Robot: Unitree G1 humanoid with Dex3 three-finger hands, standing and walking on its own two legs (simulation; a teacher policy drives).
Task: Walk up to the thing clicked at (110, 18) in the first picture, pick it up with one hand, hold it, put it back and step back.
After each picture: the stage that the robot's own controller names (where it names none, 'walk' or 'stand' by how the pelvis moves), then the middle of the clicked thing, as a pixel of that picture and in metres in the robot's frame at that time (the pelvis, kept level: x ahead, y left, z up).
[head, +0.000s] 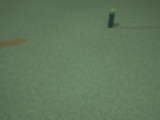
stand; (111, 18) +1.82 -0.32 -0.65
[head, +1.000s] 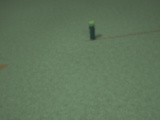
walk; (92, 30) +1.69 +0.07 -0.62
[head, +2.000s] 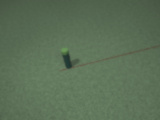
walk; (66, 58) +1.10 +0.32 -0.65
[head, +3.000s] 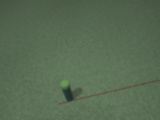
walk; (67, 91) +0.70 +0.27 -0.65
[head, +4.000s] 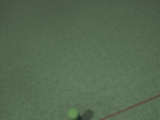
walk; (76, 119) +0.44 +0.22 -0.63
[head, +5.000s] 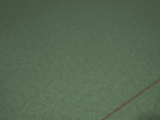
stand; out of the picture +0.35 +0.14 -0.64
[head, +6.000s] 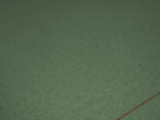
stand; out of the picture +0.35 +0.17 -0.65
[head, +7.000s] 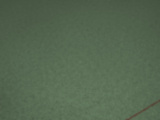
stand; out of the picture +0.33 +0.12 -0.65
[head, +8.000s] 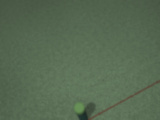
walk; (81, 113) +0.43 +0.15 -0.64
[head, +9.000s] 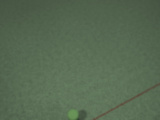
stand; out of the picture +0.42 +0.09 -0.63
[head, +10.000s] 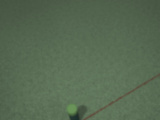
stand; (73, 115) +0.45 +0.15 -0.62
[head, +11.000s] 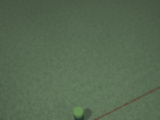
stand; (79, 117) +0.47 +0.08 -0.64
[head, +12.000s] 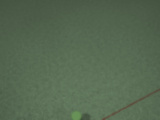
stand; out of the picture +0.47 +0.11 -0.66
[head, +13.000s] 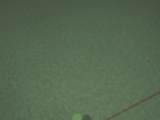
stand; out of the picture +0.45 +0.10 -0.66
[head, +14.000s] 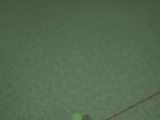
stand; out of the picture +0.45 +0.10 -0.66
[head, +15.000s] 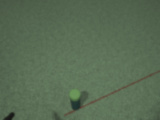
go down; (75, 100) +0.49 +0.08 -0.58
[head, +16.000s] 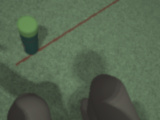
go down; (29, 38) +0.56 +0.11 -0.26
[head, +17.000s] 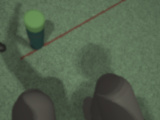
close in; (35, 33) +0.56 +0.10 -0.26
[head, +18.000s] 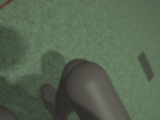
close in; out of the picture +0.56 +0.16 -0.21
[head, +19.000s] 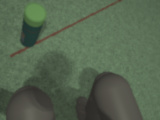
lift; (31, 29) +0.56 +0.13 -0.23
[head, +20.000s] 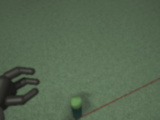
hold; (76, 108) +0.49 +0.07 -0.57
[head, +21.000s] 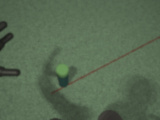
close in; (63, 76) +0.52 +0.07 -0.48
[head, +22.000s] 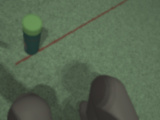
go down; (31, 37) +0.57 +0.10 -0.25
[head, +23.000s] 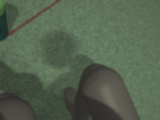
hold; out of the picture +0.57 +0.13 -0.22
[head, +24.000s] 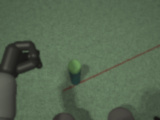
hold; (75, 73) +0.54 +0.06 -0.43
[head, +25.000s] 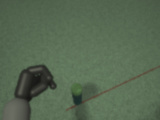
hold; (77, 95) +0.50 +0.06 -0.56
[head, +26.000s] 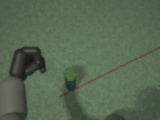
crouch; (70, 80) +0.52 +0.06 -0.48
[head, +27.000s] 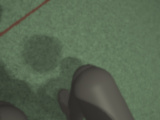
lower; out of the picture +0.58 +0.14 -0.21
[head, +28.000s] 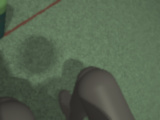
lower; out of the picture +0.58 +0.13 -0.23
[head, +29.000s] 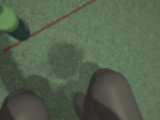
lower; (14, 27) +0.55 +0.14 -0.23
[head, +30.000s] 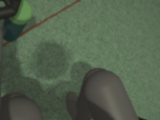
draw back; (14, 23) +0.57 +0.11 -0.23
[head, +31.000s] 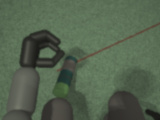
hold; (66, 74) +0.44 +0.08 -0.37
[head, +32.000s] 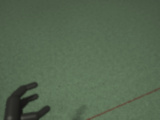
crouch; out of the picture +0.35 +0.10 -0.69
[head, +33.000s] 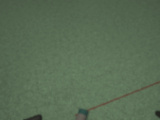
stand; out of the picture +0.35 +0.11 -0.64
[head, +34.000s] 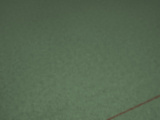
hold; out of the picture +0.33 +0.11 -0.68
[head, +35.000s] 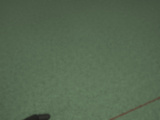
hold; out of the picture +0.33 +0.12 -0.69
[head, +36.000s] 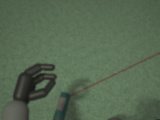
lower; (60, 112) +0.37 +0.14 -0.57
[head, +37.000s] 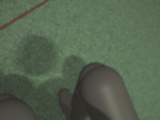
lower; out of the picture +0.42 +0.21 -0.29
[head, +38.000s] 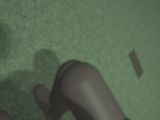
lower; out of the picture +0.40 +0.25 -0.32
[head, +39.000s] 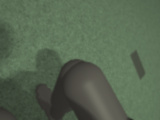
lower; out of the picture +0.41 +0.28 -0.31
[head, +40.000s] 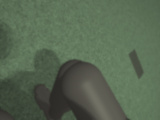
stand; out of the picture +0.41 +0.31 -0.31
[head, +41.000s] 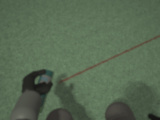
hold; (41, 90) +0.44 +0.23 -0.49
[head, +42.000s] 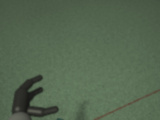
rise; out of the picture +0.38 +0.24 -0.69
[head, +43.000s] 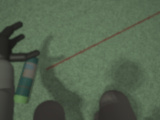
lower; (26, 79) +0.44 +0.25 -0.45
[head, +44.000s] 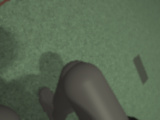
lower; out of the picture +0.42 +0.30 -0.31
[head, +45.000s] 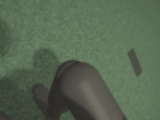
lower; out of the picture +0.41 +0.28 -0.32
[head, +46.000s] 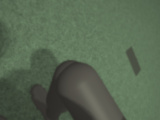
lower; out of the picture +0.41 +0.25 -0.32
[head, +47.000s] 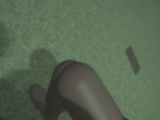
withdraw; out of the picture +0.41 +0.22 -0.32
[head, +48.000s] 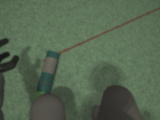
stand; (47, 75) +0.42 +0.13 -0.41
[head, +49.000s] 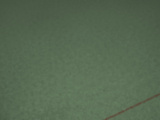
hold; out of the picture +0.34 +0.08 -0.68
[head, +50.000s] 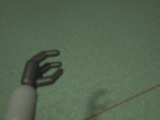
lower; out of the picture +0.34 +0.06 -0.70
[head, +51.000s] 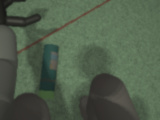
lower; (48, 71) +0.41 +0.03 -0.36
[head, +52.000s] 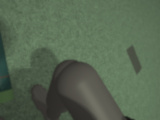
lower; out of the picture +0.40 +0.03 -0.32
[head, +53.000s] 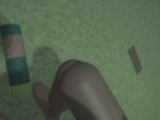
stand; (16, 59) +0.40 -0.02 -0.32
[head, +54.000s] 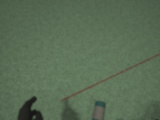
stand; out of the picture +0.32 -0.10 -0.60
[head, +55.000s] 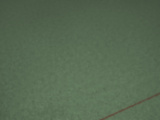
stand; out of the picture +0.29 -0.09 -0.68
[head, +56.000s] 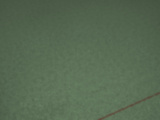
stand; out of the picture +0.29 -0.06 -0.68
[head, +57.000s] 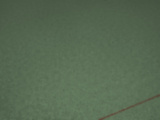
stand; out of the picture +0.32 -0.03 -0.73
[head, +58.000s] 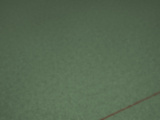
stand; out of the picture +0.33 +0.02 -0.74
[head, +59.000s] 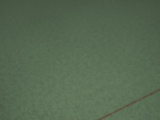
stand; out of the picture +0.32 +0.05 -0.74
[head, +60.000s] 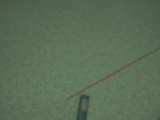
walk; (82, 111) +0.42 +0.04 -0.72
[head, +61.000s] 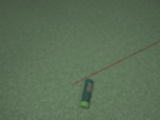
walk; (86, 93) +0.67 +0.10 -0.73
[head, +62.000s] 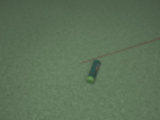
stand; (93, 71) +0.95 +0.01 -0.72
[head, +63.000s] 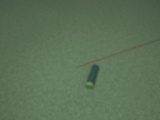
stand; (92, 76) +0.91 -0.02 -0.75
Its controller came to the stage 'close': no
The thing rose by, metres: 0.00
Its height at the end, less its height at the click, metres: -0.09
